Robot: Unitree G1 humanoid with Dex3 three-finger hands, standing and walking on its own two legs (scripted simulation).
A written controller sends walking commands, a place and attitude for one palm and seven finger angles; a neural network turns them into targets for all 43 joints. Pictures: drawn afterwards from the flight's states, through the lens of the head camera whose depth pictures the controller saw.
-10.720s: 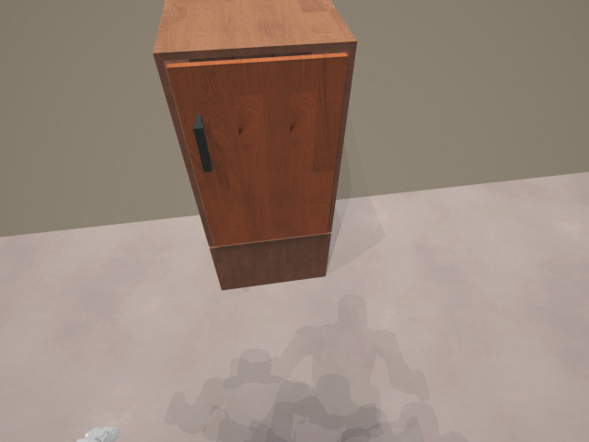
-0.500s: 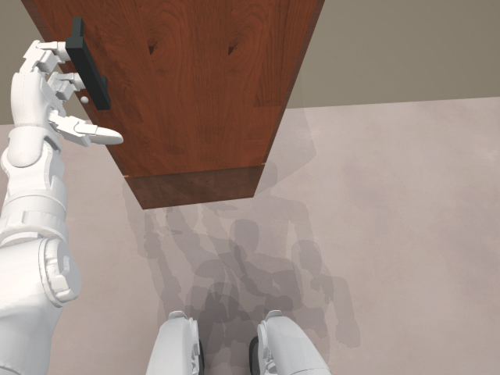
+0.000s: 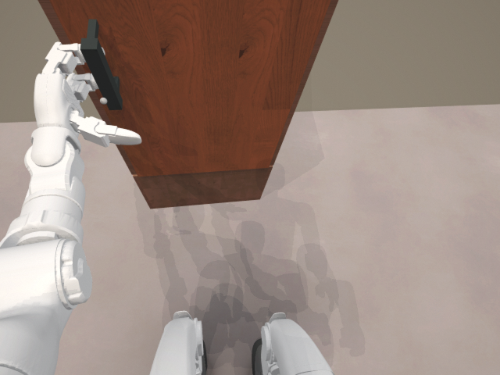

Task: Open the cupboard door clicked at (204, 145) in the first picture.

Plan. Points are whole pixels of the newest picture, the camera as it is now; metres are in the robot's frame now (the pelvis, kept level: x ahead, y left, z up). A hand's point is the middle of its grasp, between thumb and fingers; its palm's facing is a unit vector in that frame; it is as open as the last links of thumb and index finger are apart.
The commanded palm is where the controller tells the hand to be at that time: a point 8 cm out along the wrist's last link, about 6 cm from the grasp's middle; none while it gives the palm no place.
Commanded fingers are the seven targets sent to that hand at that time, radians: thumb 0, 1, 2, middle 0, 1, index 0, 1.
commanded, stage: slide the fingers in behind the handle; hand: left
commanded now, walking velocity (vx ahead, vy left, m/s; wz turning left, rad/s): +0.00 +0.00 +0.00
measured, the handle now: (104, 68) +0.57 +0.20 +0.07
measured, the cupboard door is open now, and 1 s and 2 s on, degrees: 0 0 41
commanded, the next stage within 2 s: close the thumb around the handle in 0.22 s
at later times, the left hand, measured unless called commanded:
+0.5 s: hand (105, 101) +0.51 +0.19 +0.06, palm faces +0.08 -1.00 -0.02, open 13.2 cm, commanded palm +0.49 +0.21 +0.06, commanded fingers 0.00 0.06 0.54 -0.34 -1.26 -0.34 -1.26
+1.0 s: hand (122, 97) +0.52 +0.17 +0.06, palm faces +0.07 -1.00 -0.02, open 5.5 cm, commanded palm +0.49 +0.21 +0.06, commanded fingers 0.00 0.90 0.90 -0.40 -1.35 -0.40 -1.35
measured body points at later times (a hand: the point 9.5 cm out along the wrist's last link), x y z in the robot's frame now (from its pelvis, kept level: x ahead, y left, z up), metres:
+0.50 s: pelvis +0.00 +0.00 +0.00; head +0.15 +0.03 +0.43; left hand +0.50 +0.25 +0.06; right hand +0.02 -0.26 -0.11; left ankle +0.03 +0.09 -0.64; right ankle +0.00 -0.12 -0.64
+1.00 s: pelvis +0.00 +0.00 +0.00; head +0.15 +0.01 +0.43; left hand +0.51 +0.22 +0.06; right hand +0.00 -0.26 -0.12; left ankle +0.03 +0.09 -0.64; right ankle +0.00 -0.12 -0.64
